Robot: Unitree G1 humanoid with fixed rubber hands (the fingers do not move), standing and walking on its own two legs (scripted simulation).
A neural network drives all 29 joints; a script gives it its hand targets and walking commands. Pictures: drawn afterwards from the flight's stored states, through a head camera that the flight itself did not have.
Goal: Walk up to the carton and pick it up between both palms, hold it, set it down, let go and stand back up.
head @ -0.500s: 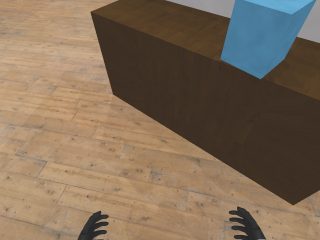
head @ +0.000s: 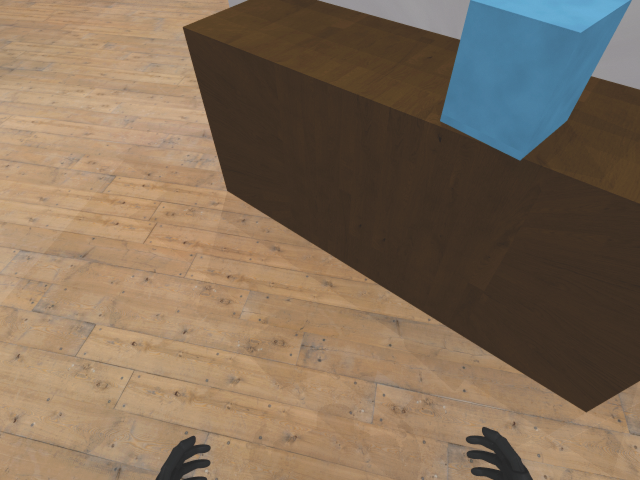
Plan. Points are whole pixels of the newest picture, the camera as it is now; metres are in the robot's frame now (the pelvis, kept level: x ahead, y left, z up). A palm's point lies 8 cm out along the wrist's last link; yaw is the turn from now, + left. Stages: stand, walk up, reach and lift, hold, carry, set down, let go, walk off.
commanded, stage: stand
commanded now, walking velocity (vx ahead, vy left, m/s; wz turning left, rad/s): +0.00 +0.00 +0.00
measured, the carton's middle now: (524, 67) +0.83 -0.41 +0.09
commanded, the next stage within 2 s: none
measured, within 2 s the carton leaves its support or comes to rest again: neither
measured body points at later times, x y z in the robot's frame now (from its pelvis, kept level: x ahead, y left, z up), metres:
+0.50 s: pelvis +0.00 +0.00 +0.00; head +0.01 +0.00 +0.45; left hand +0.11 +0.22 -0.12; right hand +0.11 -0.23 -0.12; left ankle +0.00 +0.12 -0.72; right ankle +0.00 -0.12 -0.72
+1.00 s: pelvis +0.00 +0.00 +0.01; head +0.01 +0.00 +0.46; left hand +0.08 +0.23 -0.13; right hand +0.08 -0.23 -0.13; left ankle +0.00 +0.12 -0.72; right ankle +0.00 -0.12 -0.72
